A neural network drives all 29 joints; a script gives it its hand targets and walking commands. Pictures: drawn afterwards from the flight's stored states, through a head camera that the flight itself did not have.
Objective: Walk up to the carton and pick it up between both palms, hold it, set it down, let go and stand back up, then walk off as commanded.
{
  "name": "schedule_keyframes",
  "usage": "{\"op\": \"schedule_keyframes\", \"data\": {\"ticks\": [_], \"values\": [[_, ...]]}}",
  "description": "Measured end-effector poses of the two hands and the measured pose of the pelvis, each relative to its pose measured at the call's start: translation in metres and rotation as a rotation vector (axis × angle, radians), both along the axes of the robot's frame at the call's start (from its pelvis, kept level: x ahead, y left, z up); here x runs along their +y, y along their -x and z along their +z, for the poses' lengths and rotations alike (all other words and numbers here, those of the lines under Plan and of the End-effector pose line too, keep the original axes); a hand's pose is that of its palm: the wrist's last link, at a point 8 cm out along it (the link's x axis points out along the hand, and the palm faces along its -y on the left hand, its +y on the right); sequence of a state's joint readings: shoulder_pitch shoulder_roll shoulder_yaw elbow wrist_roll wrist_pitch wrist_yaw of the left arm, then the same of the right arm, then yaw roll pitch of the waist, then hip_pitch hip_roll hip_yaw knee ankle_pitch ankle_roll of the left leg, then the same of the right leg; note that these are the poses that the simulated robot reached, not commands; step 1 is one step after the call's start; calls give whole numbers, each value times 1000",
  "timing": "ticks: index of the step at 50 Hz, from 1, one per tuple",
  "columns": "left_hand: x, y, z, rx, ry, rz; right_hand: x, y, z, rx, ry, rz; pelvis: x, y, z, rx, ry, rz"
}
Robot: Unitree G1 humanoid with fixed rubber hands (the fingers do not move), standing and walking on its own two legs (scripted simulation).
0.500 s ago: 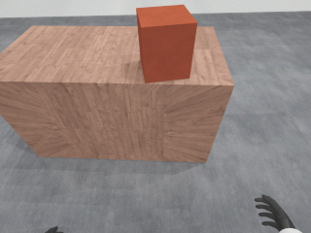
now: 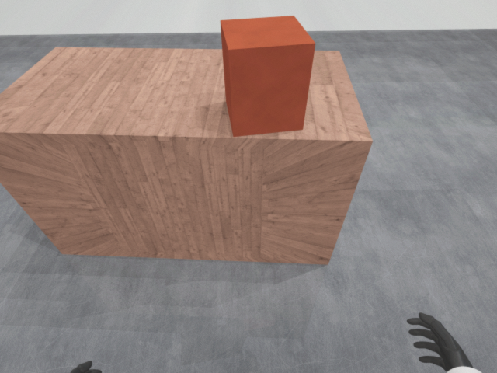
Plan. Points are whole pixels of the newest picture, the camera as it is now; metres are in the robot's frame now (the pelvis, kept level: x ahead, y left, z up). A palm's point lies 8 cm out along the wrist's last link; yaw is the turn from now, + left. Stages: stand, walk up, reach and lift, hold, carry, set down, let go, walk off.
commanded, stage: stand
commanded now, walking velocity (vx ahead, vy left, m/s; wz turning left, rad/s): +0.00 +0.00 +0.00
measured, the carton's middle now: (263, 77) +0.88 -0.02 +0.06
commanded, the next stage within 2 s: none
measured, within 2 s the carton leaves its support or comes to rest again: neither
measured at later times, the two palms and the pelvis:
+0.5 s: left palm out of the picture +0.10 +0.31 -0.09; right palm (454, 367) +0.16 -0.29 -0.06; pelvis +0.00 +0.00 +0.00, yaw +0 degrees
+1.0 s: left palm out of the picture +0.10 +0.31 -0.09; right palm (455, 369) +0.16 -0.29 -0.05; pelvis +0.00 +0.00 +0.00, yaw +0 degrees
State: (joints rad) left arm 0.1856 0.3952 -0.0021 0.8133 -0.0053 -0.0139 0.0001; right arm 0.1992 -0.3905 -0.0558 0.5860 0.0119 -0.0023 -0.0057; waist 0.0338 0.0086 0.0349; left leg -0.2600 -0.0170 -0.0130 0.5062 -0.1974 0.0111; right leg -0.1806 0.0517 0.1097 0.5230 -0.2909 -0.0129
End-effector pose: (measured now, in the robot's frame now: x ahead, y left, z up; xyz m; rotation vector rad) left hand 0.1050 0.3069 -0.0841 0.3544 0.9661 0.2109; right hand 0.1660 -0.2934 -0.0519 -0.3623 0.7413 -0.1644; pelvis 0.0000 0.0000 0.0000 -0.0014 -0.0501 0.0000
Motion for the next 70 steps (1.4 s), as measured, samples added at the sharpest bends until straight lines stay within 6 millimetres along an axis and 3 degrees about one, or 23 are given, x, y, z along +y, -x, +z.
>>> {"op": "schedule_keyframes", "data": {"ticks": [70], "values": [[5,10,-5,20,12,9,2,10,0,23,6,-8,4,4,1,-2,6,0]]}}
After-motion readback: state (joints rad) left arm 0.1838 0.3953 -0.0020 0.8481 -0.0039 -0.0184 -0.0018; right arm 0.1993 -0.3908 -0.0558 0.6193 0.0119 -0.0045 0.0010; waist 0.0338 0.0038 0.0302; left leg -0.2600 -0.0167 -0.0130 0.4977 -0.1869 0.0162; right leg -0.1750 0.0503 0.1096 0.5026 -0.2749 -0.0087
